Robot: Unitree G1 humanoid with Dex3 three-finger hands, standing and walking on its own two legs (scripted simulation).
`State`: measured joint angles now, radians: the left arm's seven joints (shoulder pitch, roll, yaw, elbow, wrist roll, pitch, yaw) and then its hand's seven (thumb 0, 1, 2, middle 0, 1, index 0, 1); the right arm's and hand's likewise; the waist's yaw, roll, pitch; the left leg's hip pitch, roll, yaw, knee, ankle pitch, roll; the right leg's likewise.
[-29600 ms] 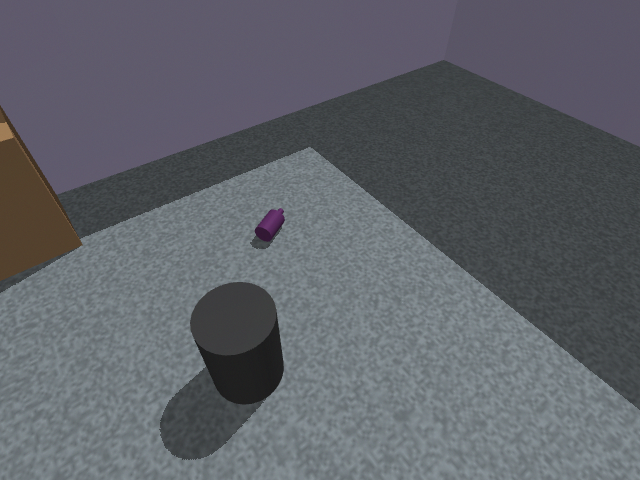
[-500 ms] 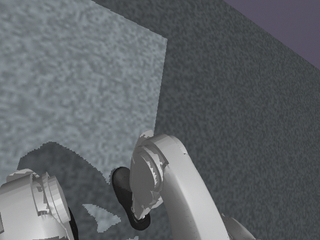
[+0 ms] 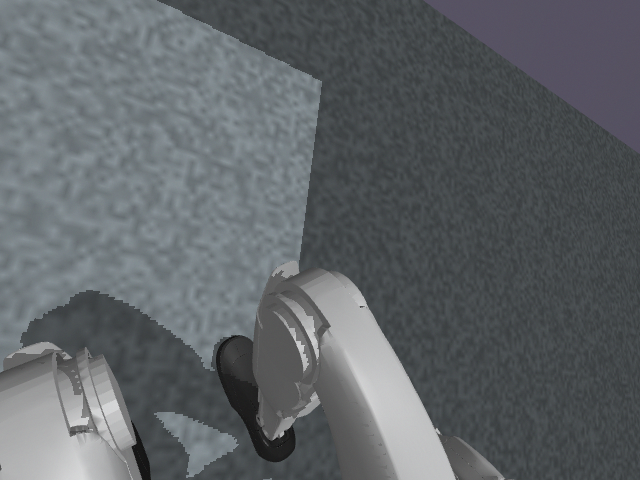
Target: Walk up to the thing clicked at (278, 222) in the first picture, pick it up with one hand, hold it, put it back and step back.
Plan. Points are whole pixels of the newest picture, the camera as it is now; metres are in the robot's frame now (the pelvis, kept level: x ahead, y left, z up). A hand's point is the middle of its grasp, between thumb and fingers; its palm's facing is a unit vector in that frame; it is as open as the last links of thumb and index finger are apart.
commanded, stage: open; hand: left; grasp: from above
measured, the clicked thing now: out of the picture +0.47 +0.32 -0.27
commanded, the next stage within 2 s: withdraw in 0.46 s
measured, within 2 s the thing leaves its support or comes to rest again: neither
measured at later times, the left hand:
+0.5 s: hand out of the picture +0.45 +0.33 -0.24, palm faces -0.44 -0.14 -0.89, open 13.3 cm
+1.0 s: hand out of the picture +0.46 +0.36 -0.11, palm faces -0.32 -0.09 -0.94, open 13.9 cm
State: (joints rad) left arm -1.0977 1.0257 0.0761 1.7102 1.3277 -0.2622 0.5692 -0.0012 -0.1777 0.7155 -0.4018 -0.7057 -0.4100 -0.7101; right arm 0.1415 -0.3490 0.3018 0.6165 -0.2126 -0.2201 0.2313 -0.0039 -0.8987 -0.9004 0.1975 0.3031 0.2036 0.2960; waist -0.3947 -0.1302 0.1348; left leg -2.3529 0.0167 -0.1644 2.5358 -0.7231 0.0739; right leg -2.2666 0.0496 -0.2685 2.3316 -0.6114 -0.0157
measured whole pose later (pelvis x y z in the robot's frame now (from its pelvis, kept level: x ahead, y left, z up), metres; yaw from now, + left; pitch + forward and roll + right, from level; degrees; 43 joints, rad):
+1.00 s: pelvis +0.01 +0.00 +0.04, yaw +5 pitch +36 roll -10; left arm -0.93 0.76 0.02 1.26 1.14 -0.04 0.37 0.00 -0.48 0.97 -0.12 -0.95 -0.12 -0.96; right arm 0.19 -0.30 0.11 0.68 -0.11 -0.12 0.27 0.00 -0.91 -0.90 0.20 0.30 0.20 0.30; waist -0.25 0.00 -0.08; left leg -2.29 0.00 -0.08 2.38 -0.73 0.06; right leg -2.24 0.04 -0.18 2.25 -0.65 -0.03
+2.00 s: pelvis +0.01 +0.00 +0.14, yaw +9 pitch +36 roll -7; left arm -0.57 0.54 0.07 0.80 0.58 0.03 0.05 0.00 0.58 0.92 -0.23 -0.42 -0.23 -0.43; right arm 0.23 -0.27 0.03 0.63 0.00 0.00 0.11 0.00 -0.90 -0.90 0.20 0.30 0.20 0.29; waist -0.14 0.05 -0.18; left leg -2.00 -0.02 -0.03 2.06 -0.69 0.06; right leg -1.97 0.04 -0.10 1.97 -0.64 -0.01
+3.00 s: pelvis +0.09 +0.02 +0.41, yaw +15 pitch +11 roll -3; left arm 0.52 0.23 0.02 -0.13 -0.07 0.43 0.05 0.01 0.90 0.90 -0.20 -0.30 -0.21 -0.30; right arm 0.31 -0.23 0.06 0.48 0.03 -0.18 -0.18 0.01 -0.90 -0.90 0.20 0.30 0.20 0.29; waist -0.05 0.05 -0.19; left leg -0.69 -0.03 -0.06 1.00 -0.50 0.04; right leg -0.65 0.05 -0.05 0.92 -0.46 -0.02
